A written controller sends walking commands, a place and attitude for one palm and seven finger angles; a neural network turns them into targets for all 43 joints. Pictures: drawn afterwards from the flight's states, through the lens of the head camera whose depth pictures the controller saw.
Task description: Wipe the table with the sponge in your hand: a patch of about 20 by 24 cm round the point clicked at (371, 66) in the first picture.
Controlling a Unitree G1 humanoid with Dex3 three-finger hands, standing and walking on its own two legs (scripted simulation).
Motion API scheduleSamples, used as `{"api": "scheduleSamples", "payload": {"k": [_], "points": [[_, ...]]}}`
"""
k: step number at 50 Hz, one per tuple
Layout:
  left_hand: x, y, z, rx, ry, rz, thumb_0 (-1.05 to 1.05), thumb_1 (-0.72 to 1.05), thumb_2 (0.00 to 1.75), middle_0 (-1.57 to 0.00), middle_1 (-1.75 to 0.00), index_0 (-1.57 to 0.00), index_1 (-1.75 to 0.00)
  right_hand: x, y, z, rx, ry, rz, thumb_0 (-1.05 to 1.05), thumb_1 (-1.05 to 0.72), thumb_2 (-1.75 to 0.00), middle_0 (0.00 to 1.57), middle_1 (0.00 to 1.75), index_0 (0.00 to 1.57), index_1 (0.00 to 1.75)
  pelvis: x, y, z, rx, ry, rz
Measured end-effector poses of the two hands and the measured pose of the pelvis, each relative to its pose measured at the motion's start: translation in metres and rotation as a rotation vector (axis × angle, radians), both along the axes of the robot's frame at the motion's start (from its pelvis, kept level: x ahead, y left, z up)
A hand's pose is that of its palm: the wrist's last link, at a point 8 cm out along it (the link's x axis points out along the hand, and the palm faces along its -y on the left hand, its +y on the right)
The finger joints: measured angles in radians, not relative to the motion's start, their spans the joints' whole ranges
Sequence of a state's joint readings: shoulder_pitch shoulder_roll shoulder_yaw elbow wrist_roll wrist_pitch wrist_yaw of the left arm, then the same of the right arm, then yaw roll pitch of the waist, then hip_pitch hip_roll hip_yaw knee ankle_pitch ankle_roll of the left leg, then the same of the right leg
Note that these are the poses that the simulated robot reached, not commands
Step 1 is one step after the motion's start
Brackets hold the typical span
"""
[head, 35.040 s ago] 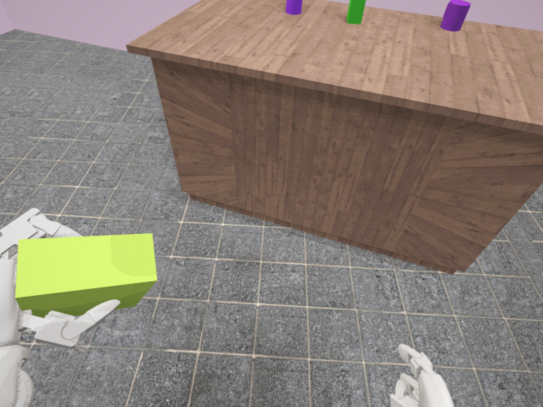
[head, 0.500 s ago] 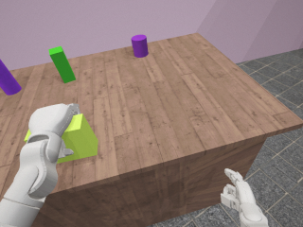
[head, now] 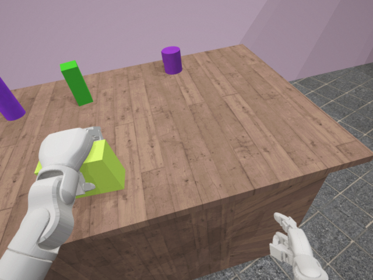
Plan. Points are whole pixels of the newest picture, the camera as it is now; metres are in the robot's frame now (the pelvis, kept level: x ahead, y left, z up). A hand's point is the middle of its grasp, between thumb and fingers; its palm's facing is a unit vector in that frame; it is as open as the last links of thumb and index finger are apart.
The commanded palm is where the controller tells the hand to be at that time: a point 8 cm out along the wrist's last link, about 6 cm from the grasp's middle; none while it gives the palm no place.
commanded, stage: move the sponge above the wiping area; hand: left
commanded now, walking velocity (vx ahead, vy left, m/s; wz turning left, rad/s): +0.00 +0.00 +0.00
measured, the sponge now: (89, 175) +0.27 +0.27 +0.10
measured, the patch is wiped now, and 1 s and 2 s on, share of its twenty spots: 0.00 0.00 0.00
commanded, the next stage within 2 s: none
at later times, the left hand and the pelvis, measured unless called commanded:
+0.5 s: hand (80, 153) +0.27 +0.26 +0.17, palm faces +0.20 -0.06 -0.98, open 9.6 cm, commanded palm +0.22 +0.26 +0.23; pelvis -0.01 +0.00 +0.00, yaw -1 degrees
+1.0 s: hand (73, 146) +0.27 +0.27 +0.19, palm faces +0.23 -0.03 -0.97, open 9.6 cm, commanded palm +0.22 +0.26 +0.23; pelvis -0.01 -0.01 +0.00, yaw -1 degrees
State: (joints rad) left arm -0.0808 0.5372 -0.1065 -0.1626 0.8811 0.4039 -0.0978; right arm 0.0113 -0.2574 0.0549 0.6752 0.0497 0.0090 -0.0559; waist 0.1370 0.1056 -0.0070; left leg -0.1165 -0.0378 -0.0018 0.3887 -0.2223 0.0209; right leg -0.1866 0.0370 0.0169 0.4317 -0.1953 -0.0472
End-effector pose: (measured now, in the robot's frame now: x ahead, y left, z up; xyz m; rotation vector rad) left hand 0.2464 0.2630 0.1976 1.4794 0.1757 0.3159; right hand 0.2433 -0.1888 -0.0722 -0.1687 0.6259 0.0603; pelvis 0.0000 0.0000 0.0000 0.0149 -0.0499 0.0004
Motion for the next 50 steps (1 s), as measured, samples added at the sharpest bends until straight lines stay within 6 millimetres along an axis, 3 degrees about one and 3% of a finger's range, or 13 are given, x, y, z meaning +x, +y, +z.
{"api": "scheduleSamples", "payload": {"k": [6,10,15,18,22,29,34,38,40,45,50], "points": [[-0.008,0.022,0.019,-0.01,-0.076,0.123,-0.01,-0.46,1.05,-0.79,-1.37,-0.79,-1.37,0.003,0.004,0.002,0.021,0.001,0.006,0.02,-0.9,-0.89,0.2,0.3,0.2,0.3,-0.001,0.001,0.0,-0.002,-0.002,-0.002],[-0.014,0.027,0.013,-0.044,-0.029,0.169,-0.01,-0.46,1.05,-0.78,-1.37,-0.78,-1.38,0.003,0.003,0.002,0.019,0.001,0.004,0.02,-0.9,-0.89,0.2,0.3,0.2,0.3,-0.003,0.003,0.0,-0.002,-0.001,0.009],[-0.014,0.007,-0.008,-0.045,0.071,0.082,-0.01,-0.46,1.05,-0.78,-1.37,-0.78,-1.38,0.002,0.005,0.002,0.004,-0.007,0.006,0.02,-0.9,-0.89,0.2,0.3,0.2,0.3,-0.007,0.005,0.0,0.0,-0.005,0.014],[-0.011,-0.01,-0.009,-0.012,0.073,-0.006,-0.01,-0.46,1.05,-0.78,-1.37,-0.78,-1.38,0.001,0.007,0.002,0.0,-0.01,0.01,0.02,-0.9,-0.89,0.2,0.3,0.19,0.29,-0.008,0.005,0.0,0.001,-0.012,0.013],[-0.005,-0.016,0.007,0.014,-0.016,-0.052,-0.01,-0.46,1.05,-0.79,-1.36,-0.79,-1.37,-0.003,0.01,0.002,0.017,-0.011,0.013,0.02,-0.9,-0.89,0.2,0.3,0.19,0.29,-0.007,0.003,0.001,0.003,-0.014,-0.001],[-0.016,0.007,0.039,-0.032,-0.151,0.089,0.0,-0.46,1.05,-0.78,-1.37,-0.78,-1.38,-0.006,0.007,0.004,0.059,-0.002,0.007,0.02,-0.9,-0.89,0.2,0.3,0.2,0.29,-0.007,-0.001,0.001,0.001,-0.012,-0.014],[-0.03,0.011,0.014,-0.082,-0.041,0.151,-0.01,-0.46,1.05,-0.78,-1.37,-0.78,-1.38,-0.003,-0.002,0.004,0.046,-0.009,0.0,0.02,-0.9,-0.89,0.2,0.3,0.2,0.29,-0.01,-0.001,0.0,0.001,-0.007,0.001],[-0.033,-0.002,-0.014,-0.077,0.071,0.103,-0.01,-0.46,1.05,-0.78,-1.37,-0.78,-1.38,-0.001,-0.006,0.004,0.006,-0.02,0.009,0.02,-0.9,-0.89,0.2,0.3,0.2,0.29,-0.014,-0.003,-0.001,0.003,-0.013,0.014],[-0.03,-0.01,-0.018,-0.04,0.09,0.058,-0.01,-0.46,1.05,-0.78,-1.37,-0.78,-1.38,-0.001,-0.006,0.004,-0.011,-0.025,0.013,0.02,-0.9,-0.89,0.2,0.3,0.2,0.29,-0.015,-0.005,-0.001,0.004,-0.02,0.015],[-0.013,-0.016,0.005,0.039,-0.004,-0.015,-0.01,-0.46,1.05,-0.79,-1.36,-0.79,-1.37,-0.004,-0.004,0.006,-0.003,-0.034,0.006,0.02,-0.9,-0.89,0.2,0.3,0.2,0.29,-0.014,-0.01,0.0,0.004,-0.028,0.006],[-0.003,0.001,0.04,0.016,-0.127,0.075,-0.01,-0.46,1.05,-0.79,-1.36,-0.79,-1.37,-0.009,-0.007,0.004,0.037,-0.023,-0.01,0.02,-0.9,-0.89,0.2,0.3,0.2,0.29,-0.01,-0.012,0.0,0.004,-0.02,-0.009]]}}
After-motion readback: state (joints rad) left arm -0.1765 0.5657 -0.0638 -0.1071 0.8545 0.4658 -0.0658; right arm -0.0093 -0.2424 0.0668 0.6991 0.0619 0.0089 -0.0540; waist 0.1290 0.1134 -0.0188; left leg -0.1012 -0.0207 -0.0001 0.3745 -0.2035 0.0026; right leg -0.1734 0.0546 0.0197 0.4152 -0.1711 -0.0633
